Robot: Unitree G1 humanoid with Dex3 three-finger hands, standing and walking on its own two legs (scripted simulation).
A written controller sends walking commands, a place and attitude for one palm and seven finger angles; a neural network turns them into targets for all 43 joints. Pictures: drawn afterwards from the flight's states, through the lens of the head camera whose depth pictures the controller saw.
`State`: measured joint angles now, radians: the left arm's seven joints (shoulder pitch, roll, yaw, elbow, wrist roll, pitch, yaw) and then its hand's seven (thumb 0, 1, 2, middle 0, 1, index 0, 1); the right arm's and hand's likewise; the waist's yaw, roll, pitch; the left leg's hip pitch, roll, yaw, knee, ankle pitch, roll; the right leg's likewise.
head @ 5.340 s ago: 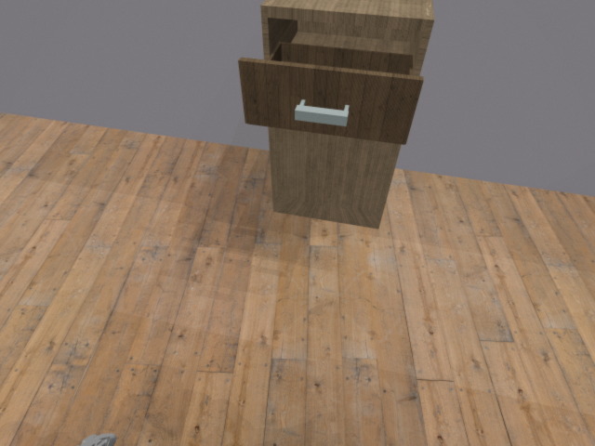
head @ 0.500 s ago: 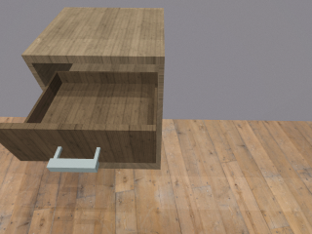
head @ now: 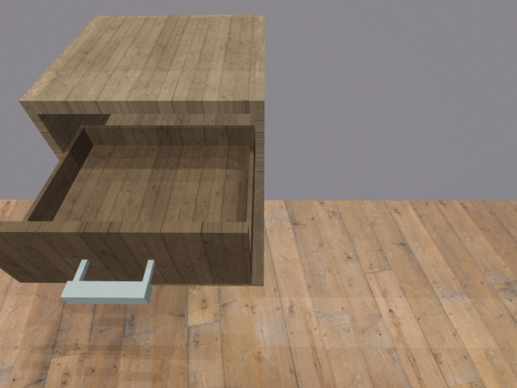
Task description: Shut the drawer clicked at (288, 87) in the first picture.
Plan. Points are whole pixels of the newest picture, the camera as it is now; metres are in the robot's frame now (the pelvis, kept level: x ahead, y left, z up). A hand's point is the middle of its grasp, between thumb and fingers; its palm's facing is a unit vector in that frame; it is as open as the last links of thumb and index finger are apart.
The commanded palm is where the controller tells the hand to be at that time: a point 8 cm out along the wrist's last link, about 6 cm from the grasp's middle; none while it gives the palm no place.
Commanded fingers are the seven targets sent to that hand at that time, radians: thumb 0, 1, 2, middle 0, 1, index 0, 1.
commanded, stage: come to a stop and stand still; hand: left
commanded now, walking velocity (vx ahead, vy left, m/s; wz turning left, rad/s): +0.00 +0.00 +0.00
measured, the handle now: (112, 279) +0.28 +0.26 -0.01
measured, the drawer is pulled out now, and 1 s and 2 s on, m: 0.29 0.29 0.29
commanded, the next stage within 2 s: look again from close up in 0.30 s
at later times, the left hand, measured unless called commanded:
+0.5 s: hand out of the picture +0.00 +0.16 -0.17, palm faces +0.04 -0.98 -0.19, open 7.4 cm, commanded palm none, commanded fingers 0.00 0.90 0.90 -0.20 -0.30 -0.20 -0.30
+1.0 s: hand out of the picture +0.00 +0.16 -0.18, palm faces +0.04 -0.98 -0.19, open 7.4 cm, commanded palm none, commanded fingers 0.00 0.90 0.90 -0.20 -0.30 -0.20 -0.30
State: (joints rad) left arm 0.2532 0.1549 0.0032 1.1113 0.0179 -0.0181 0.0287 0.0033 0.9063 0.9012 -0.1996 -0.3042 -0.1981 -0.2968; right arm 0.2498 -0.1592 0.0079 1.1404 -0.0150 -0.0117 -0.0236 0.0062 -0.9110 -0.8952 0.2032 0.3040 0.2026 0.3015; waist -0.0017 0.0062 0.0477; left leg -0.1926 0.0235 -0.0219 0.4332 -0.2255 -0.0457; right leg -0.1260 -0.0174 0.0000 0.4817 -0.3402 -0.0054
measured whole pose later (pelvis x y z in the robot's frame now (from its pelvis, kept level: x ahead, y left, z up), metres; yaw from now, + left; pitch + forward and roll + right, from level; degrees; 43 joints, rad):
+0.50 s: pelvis +0.01 -0.01 +0.00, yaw +0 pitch -1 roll +1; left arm 0.29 0.14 0.00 1.12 0.02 -0.02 0.03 0.00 0.91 0.90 -0.20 -0.30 -0.20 -0.30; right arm 0.24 -0.16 0.00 1.15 -0.01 -0.01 -0.03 0.01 -0.91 -0.90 0.20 0.30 0.20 0.30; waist 0.01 0.00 0.05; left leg -0.17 0.04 -0.03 0.43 -0.24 -0.06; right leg -0.10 0.00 -0.01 0.46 -0.35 -0.02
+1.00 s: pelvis +0.01 -0.01 +0.00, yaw +0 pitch -1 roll +1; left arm 0.30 0.14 0.01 1.12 0.02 -0.02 0.03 0.00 0.91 0.90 -0.20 -0.30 -0.20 -0.30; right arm 0.26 -0.15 0.01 1.15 -0.01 -0.01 -0.03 0.01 -0.91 -0.90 0.20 0.30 0.20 0.30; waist 0.01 -0.01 0.04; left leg -0.17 0.04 -0.03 0.43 -0.24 -0.06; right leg -0.09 0.00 -0.01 0.45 -0.35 -0.02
